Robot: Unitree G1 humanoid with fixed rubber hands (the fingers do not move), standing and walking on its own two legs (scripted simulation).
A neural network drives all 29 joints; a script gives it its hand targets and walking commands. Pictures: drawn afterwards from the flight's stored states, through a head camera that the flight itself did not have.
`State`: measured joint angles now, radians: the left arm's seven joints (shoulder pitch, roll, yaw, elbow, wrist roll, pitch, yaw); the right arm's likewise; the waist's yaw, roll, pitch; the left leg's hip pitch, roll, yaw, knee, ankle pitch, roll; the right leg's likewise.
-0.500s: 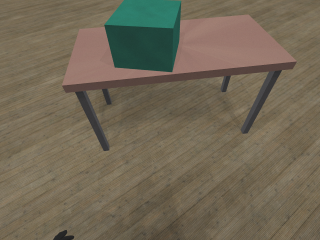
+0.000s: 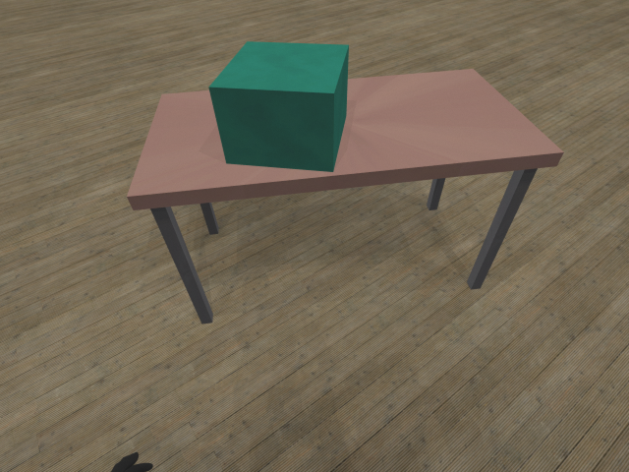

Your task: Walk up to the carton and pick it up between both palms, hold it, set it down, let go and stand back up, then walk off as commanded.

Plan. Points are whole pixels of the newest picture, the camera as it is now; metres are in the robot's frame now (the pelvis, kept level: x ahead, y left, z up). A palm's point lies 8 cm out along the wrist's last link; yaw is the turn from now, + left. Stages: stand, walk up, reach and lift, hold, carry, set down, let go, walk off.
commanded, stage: stand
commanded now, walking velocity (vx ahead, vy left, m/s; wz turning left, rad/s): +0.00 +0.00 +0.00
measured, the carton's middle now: (288, 103) +1.05 +0.01 -0.01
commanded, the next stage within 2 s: none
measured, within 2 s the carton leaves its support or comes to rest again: neither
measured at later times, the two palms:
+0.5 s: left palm out of the picture +0.12 +0.28 -0.09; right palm out of the picture +0.02 -0.31 -0.10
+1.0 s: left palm out of the picture +0.12 +0.28 -0.09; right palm out of the picture +0.02 -0.31 -0.10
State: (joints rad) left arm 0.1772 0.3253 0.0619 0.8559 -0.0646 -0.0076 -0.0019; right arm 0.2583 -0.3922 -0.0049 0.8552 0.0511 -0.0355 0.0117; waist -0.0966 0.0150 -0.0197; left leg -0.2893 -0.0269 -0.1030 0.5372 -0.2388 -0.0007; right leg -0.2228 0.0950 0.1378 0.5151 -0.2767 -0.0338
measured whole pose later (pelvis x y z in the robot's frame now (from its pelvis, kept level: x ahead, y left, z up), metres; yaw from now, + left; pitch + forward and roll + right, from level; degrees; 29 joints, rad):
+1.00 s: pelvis -0.02 +0.00 +0.00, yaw +0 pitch -1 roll -1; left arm 0.18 0.32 0.06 0.88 -0.06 -0.01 -0.01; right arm 0.26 -0.39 0.00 0.92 0.05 -0.04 0.01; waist -0.10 0.01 -0.02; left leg -0.29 -0.02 -0.10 0.50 -0.20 0.00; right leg -0.22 0.09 0.14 0.48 -0.23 -0.03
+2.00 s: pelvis -0.02 +0.00 +0.00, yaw +0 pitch -1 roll -1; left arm 0.18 0.32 0.06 0.89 -0.06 -0.01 -0.01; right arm 0.26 -0.39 0.00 0.94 0.05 -0.04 0.01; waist -0.10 0.01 -0.02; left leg -0.29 -0.02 -0.10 0.50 -0.19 0.00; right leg -0.22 0.09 0.14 0.47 -0.23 -0.03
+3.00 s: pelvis -0.02 +0.00 +0.00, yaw +0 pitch -1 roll -1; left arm 0.18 0.32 0.06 0.90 -0.06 -0.01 -0.01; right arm 0.26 -0.39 0.00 0.94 0.05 -0.03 0.01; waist -0.10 0.01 -0.02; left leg -0.29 -0.02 -0.10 0.49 -0.19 0.00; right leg -0.22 0.09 0.14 0.47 -0.23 -0.03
